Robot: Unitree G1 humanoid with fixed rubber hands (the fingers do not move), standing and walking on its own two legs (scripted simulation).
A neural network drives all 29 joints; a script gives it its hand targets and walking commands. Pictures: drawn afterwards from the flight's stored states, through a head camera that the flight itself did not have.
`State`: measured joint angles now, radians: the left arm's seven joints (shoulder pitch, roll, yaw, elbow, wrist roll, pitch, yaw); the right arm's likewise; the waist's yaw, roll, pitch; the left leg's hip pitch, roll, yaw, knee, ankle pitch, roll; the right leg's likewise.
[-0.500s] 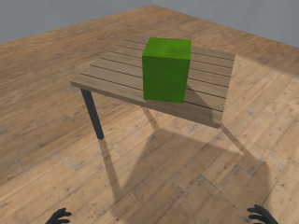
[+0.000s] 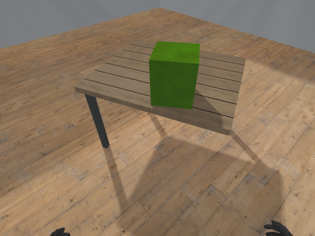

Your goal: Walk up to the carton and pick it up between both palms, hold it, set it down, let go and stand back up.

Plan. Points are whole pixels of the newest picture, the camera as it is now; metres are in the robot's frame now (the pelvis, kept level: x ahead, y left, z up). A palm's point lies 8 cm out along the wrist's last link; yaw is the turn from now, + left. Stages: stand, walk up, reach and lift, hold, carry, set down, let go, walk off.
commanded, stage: walk up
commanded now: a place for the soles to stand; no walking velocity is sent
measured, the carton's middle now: (174, 75) +0.87 -0.04 -0.04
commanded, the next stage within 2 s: none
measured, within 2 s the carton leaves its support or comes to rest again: neither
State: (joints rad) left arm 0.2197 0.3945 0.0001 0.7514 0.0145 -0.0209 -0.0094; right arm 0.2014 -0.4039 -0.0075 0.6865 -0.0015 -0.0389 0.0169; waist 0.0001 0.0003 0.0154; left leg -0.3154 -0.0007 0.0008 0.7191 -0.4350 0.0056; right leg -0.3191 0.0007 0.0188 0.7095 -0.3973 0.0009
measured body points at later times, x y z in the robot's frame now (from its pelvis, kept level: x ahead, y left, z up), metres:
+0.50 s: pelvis +0.10 +0.12 +0.02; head +0.10 +0.15 +0.47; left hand +0.22 +0.44 -0.09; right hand +0.16 -0.23 -0.04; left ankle +0.09 +0.17 -0.72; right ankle +0.08 -0.08 -0.64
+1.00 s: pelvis +0.24 +0.13 +0.00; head +0.25 +0.13 +0.45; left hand +0.32 +0.46 -0.10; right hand +0.31 -0.19 -0.10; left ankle +0.18 +0.20 -0.66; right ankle +0.29 +0.05 -0.72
